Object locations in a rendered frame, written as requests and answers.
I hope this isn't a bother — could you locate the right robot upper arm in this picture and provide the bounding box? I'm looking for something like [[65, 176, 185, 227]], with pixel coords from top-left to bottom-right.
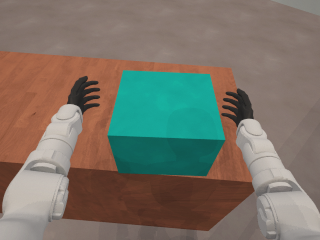
[[256, 191, 320, 240]]

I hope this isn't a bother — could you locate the carton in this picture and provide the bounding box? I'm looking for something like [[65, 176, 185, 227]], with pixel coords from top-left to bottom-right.
[[107, 70, 226, 176]]

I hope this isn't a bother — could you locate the right robot hand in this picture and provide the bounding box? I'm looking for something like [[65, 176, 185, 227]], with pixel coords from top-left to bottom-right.
[[221, 88, 254, 128]]

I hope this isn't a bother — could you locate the left robot upper arm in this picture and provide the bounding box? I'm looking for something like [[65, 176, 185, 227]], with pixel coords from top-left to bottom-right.
[[0, 170, 69, 240]]

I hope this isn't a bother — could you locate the left robot forearm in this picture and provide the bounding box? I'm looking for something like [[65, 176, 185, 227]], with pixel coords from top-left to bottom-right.
[[2, 104, 83, 216]]

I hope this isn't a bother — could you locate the left robot hand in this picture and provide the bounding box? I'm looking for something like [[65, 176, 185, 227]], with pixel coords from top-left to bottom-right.
[[67, 76, 100, 115]]

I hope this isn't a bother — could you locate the pedestal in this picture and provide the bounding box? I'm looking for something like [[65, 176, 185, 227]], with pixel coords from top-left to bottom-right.
[[0, 51, 255, 231]]

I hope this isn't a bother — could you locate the right robot forearm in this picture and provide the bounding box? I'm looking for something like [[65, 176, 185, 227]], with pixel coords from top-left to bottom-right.
[[235, 118, 320, 221]]

